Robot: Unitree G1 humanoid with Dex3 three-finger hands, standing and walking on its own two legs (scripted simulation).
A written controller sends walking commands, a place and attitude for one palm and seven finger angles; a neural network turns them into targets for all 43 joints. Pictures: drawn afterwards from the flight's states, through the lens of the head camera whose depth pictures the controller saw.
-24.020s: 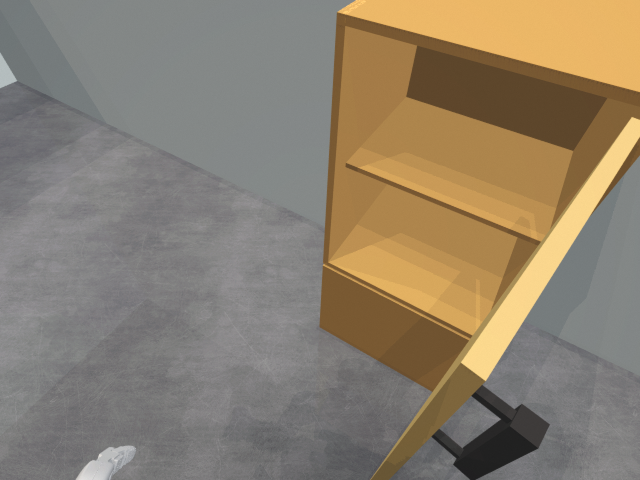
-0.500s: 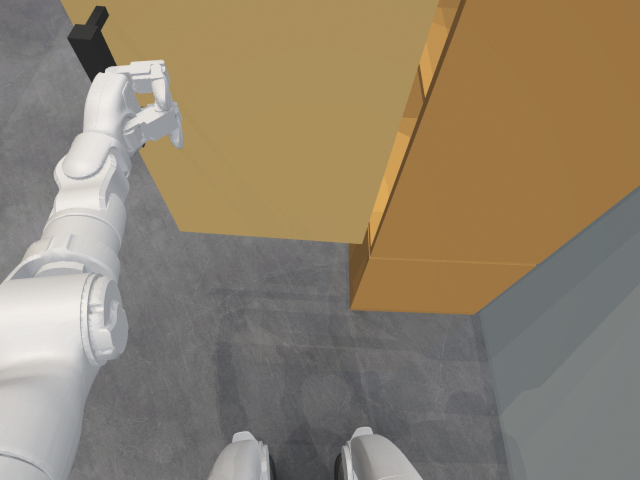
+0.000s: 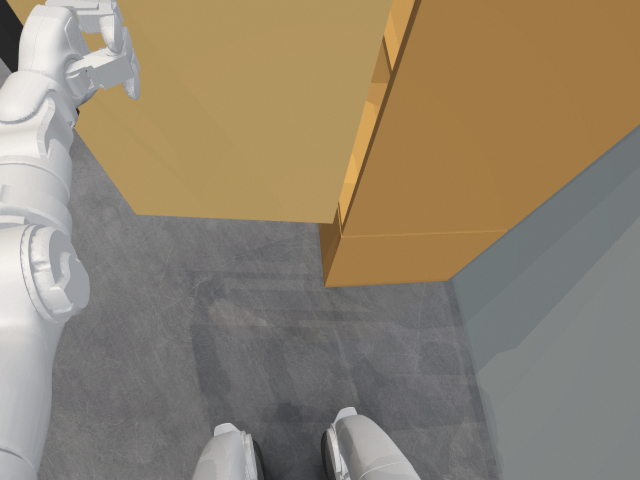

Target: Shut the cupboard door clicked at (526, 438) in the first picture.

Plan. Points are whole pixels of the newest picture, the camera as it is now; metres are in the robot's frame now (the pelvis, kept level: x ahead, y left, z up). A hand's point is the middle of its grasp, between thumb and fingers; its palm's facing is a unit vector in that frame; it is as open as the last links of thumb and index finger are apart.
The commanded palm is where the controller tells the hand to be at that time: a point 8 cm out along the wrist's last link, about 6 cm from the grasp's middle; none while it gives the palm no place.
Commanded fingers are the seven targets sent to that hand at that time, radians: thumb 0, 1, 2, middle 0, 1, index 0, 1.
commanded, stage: push the door shut along its arc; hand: left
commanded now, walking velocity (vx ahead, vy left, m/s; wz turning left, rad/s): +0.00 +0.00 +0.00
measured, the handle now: (34, 50) +0.60 +0.22 +0.12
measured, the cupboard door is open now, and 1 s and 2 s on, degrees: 85 73 73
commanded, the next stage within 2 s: pull the fist back off the door in 0.46 s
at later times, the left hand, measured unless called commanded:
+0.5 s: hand (142, 43) +0.59 +0.11 +0.13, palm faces -0.32 -0.95 -0.02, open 3.3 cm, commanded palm +0.62 +0.11 +0.13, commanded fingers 0.00 0.90 0.90 -1.30 -1.50 -1.30 -1.50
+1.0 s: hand (167, 41) +0.61 +0.08 +0.12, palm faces +0.12 -0.99 +0.00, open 3.1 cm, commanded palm +0.57 +0.12 +0.13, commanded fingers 0.00 0.90 0.90 -1.30 -1.50 -1.30 -1.50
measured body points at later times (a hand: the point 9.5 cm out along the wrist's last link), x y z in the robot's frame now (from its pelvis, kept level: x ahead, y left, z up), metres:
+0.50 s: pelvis -0.01 +0.01 -0.02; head +0.17 +0.03 +0.39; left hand +0.60 +0.16 +0.14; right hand -0.06 -0.26 -0.11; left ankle +0.02 +0.10 -0.67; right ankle +0.01 -0.12 -0.67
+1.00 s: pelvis +0.01 +0.00 +0.00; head +0.17 +0.00 +0.42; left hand +0.60 +0.14 +0.12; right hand -0.09 -0.23 -0.10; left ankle +0.02 +0.10 -0.67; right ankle +0.01 -0.12 -0.67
